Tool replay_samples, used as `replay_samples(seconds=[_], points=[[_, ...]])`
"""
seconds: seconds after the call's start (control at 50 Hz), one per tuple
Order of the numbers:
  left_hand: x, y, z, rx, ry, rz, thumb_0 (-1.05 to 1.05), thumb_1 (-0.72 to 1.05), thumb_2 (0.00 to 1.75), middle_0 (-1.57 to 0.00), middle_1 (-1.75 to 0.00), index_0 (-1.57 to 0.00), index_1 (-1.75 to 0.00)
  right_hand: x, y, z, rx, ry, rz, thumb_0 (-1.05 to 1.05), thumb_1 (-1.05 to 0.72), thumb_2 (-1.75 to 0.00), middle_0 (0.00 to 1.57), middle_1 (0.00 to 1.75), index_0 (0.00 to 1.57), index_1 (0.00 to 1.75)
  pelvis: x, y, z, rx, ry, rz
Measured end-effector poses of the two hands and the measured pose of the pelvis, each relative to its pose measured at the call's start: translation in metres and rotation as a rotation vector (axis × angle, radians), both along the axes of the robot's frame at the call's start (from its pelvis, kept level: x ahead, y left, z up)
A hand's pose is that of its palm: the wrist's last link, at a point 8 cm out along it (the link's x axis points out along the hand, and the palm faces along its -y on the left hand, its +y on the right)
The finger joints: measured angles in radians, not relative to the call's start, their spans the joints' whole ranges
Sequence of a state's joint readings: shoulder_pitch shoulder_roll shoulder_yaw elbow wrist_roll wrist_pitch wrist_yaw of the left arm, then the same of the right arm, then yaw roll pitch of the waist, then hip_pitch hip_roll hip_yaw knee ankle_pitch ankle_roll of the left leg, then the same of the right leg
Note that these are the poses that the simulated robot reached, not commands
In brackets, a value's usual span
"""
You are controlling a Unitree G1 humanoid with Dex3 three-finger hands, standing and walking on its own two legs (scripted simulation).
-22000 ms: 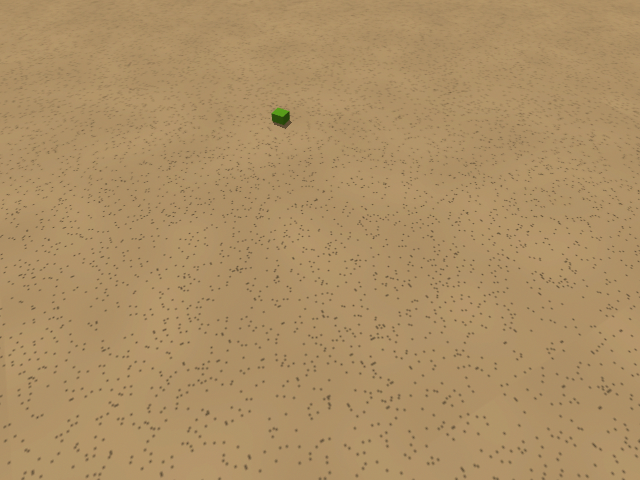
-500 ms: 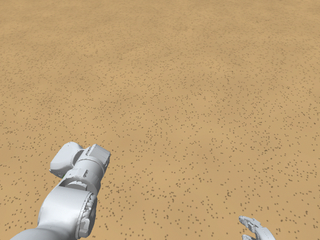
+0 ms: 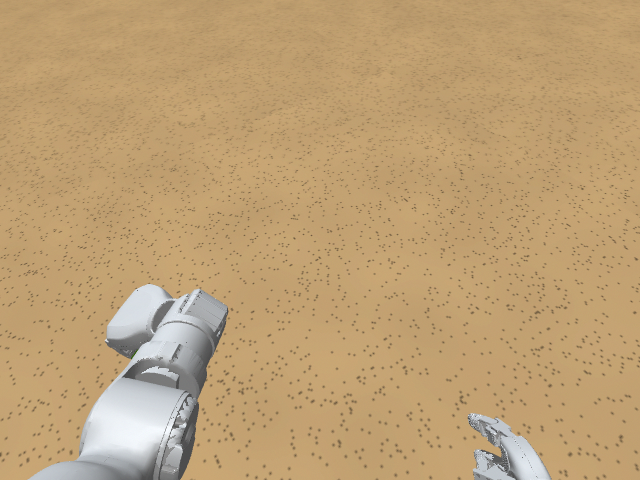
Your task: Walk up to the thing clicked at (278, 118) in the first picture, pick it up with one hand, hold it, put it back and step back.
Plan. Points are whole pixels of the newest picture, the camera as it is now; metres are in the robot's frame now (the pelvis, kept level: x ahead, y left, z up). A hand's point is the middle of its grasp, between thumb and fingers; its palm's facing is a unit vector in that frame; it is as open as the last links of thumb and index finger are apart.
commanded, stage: hold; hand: left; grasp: from above
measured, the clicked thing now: (172, 354) +0.31 +0.23 -0.07
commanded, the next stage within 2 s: crouch in 0.68 s
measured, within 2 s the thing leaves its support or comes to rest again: neither
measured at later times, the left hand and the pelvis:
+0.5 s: hand (161, 338) +0.31 +0.23 -0.01, palm faces -0.11 -0.42 -0.90, open 10.1 cm; pelvis +0.00 +0.00 +0.00, yaw +0 degrees
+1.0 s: hand (168, 346) +0.31 +0.22 -0.03, palm faces -0.15 -0.40 -0.90, open 10.1 cm; pelvis +0.00 +0.00 +0.00, yaw +0 degrees
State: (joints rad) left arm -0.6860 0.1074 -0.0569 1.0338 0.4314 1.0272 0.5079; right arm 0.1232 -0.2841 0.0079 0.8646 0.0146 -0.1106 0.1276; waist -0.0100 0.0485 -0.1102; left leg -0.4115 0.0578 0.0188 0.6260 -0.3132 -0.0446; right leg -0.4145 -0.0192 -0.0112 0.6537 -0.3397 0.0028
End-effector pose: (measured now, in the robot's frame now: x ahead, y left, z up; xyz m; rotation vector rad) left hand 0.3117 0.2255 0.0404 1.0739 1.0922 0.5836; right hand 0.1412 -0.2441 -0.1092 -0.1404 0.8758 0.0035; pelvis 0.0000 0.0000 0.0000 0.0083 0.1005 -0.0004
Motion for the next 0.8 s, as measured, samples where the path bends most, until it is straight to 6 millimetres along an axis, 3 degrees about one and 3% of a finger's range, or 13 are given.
replay_samples(seconds=[0.54, 0.8], points=[[-0.003, 0.009, 0.006, -0.01, 0.008, 0.017, -0.02, -0.01, 0.46, -0.72, -0.46, -0.72, -0.5, 0.012, 0.008, 0.008, 0.003, -0.027, 0.012, 0.01, -0.92, -0.91, 0.2, 0.3, 0.19, 0.3, 0.0, 0.003, 0.004, 0.0, -0.005, 0.001], [-0.003, 0.005, -0.001, -0.018, 0.018, 0.0, -0.02, -0.01, 0.46, -0.72, -0.46, -0.72, -0.5, 0.013, 0.007, 0.006, 0.005, -0.018, 0.004, 0.01, -0.92, -0.91, 0.2, 0.3, 0.19, 0.3, 0.002, 0.003, 0.004, 0.001, 0.005, -0.001]])
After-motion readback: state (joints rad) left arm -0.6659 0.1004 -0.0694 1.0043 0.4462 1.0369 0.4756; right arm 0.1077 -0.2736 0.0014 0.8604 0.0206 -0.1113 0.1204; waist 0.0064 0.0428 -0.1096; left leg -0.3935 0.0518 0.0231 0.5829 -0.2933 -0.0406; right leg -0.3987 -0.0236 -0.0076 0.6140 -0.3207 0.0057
